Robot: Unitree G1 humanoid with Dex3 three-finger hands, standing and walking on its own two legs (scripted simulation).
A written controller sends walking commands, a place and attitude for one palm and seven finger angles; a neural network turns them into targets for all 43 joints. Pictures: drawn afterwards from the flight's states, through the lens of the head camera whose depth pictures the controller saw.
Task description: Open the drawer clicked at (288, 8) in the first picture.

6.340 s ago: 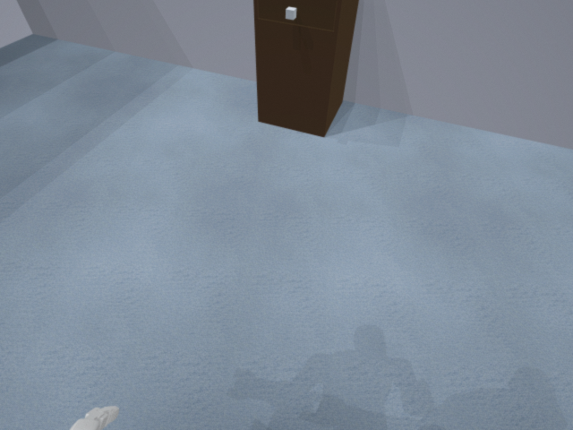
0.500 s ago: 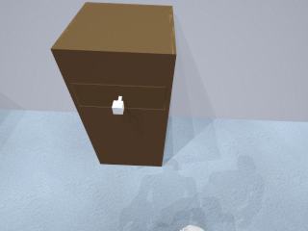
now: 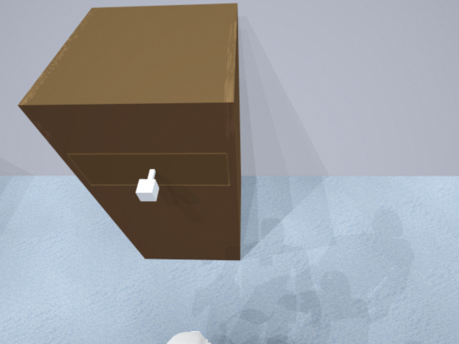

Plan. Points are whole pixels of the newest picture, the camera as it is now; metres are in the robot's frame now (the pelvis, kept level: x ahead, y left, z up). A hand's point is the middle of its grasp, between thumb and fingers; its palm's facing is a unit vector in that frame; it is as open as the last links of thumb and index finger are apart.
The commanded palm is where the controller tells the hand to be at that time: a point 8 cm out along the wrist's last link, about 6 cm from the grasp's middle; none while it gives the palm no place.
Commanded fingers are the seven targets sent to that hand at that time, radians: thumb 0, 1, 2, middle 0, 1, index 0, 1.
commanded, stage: come to a stop and stand still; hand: left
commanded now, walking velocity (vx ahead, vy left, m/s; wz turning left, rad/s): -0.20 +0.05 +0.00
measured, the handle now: (149, 183) +0.47 +0.25 -0.10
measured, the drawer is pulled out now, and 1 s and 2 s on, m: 0.00 0.00 0.00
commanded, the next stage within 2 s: look again from close up in 1.02 s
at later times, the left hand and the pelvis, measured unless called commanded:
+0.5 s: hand out of the picture +0.03 +0.23 -0.17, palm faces +0.01 -0.97 -0.25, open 7.4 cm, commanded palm none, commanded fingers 0.00 0.90 0.90 -0.20 -0.30 -0.20 -0.30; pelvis -0.03 +0.03 +0.00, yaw -2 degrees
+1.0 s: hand out of the picture -0.05 +0.14 -0.18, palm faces +0.02 -0.99 -0.17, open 7.3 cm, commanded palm none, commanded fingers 0.00 0.90 0.90 -0.20 -0.30 -0.20 -0.30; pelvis -0.04 -0.02 +0.00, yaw -1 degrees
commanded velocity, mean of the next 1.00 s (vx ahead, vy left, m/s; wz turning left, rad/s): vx -0.02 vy -0.04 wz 0.00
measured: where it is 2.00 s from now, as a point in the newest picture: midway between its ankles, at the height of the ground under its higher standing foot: outside the picture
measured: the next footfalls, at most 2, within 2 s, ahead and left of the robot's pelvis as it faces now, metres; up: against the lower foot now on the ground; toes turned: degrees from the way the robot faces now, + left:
left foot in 0.18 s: +0.04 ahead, +0.13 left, +0.00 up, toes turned +1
right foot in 0.56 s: -0.03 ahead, -0.11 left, +0.00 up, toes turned -3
